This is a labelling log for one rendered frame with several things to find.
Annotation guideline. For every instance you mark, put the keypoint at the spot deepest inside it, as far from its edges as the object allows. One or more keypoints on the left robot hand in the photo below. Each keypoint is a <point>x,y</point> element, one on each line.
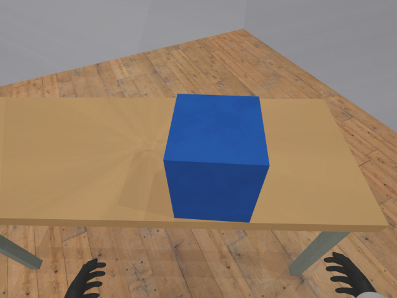
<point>80,285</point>

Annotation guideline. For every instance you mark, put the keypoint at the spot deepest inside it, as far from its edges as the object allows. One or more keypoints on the right robot hand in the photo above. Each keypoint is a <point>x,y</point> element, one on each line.
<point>355,278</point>

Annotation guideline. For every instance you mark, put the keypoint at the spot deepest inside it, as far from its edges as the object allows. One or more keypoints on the table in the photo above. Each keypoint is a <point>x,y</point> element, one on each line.
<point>98,162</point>

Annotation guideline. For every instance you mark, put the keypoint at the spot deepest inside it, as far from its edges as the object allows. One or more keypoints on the carton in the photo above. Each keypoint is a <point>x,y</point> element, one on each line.
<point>216,157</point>

